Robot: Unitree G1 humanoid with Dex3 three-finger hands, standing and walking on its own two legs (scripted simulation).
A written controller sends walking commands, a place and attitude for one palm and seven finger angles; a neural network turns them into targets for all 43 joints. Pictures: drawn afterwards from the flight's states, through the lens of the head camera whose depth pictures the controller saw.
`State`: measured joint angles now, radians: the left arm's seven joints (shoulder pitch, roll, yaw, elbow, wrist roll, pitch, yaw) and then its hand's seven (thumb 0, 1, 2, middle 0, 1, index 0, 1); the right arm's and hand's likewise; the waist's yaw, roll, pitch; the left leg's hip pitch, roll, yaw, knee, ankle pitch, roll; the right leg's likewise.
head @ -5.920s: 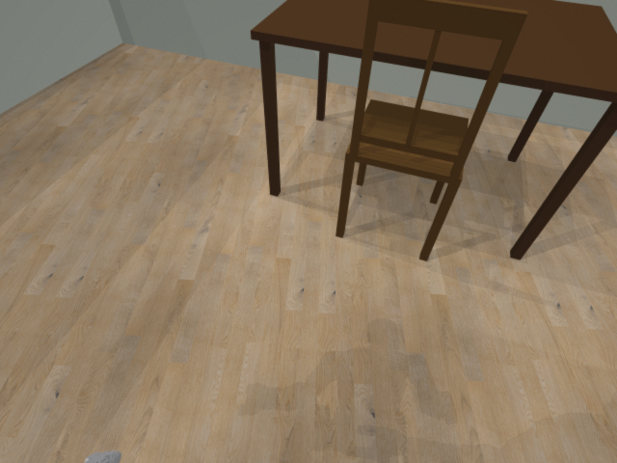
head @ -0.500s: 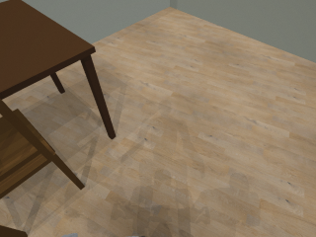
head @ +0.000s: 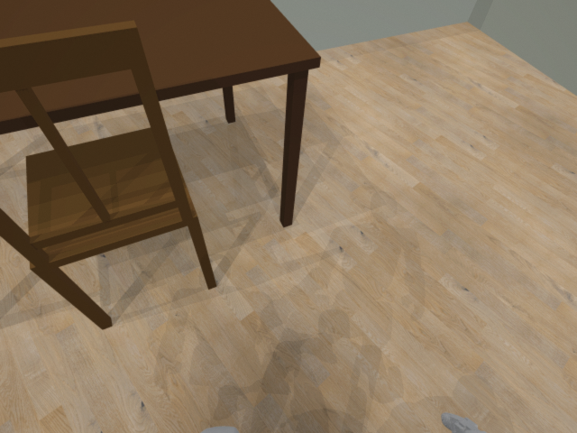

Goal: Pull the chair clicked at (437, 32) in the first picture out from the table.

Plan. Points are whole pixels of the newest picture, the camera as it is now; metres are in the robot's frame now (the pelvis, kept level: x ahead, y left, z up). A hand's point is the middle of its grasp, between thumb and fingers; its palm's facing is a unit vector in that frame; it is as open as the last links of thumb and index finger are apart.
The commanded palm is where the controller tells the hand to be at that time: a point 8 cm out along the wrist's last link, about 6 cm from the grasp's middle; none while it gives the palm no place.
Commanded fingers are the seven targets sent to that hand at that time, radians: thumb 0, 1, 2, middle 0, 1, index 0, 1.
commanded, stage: turn to face it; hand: left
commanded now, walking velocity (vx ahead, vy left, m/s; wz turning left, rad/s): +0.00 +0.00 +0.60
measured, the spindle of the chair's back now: (72, 165) +0.54 +0.47 -0.04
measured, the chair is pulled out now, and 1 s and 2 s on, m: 0.00 0.00 0.00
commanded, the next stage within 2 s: take the last steps up to it in 0.66 s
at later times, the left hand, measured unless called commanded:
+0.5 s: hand out of the picture +0.08 +0.20 -0.12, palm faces +0.26 -0.92 -0.30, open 7.4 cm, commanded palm none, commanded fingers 0.00 0.90 0.90 -0.20 -0.30 -0.20 -0.30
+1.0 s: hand out of the picture -0.12 +0.19 -0.16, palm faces +0.48 -0.86 -0.20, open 7.4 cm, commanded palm none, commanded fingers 0.00 0.90 0.90 -0.20 -0.30 -0.20 -0.30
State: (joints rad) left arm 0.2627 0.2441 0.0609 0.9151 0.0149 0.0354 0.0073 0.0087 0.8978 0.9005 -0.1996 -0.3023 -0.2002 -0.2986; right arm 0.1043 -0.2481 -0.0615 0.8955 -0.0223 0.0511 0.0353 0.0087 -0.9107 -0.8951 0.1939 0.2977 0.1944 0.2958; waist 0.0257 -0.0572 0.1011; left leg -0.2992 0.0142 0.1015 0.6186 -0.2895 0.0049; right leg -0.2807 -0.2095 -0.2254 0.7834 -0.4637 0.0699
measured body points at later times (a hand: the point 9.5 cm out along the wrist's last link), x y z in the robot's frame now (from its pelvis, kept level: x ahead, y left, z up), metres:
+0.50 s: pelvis +0.01 -0.03 +0.01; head +0.04 -0.05 +0.46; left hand +0.07 +0.25 -0.10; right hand +0.13 -0.26 -0.15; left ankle -0.03 +0.10 -0.68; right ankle +0.04 -0.13 -0.72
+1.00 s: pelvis -0.01 +0.01 +0.02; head -0.02 +0.04 +0.47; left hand -0.14 +0.24 -0.14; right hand +0.15 -0.17 -0.11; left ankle -0.07 +0.09 -0.72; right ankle +0.04 -0.11 -0.65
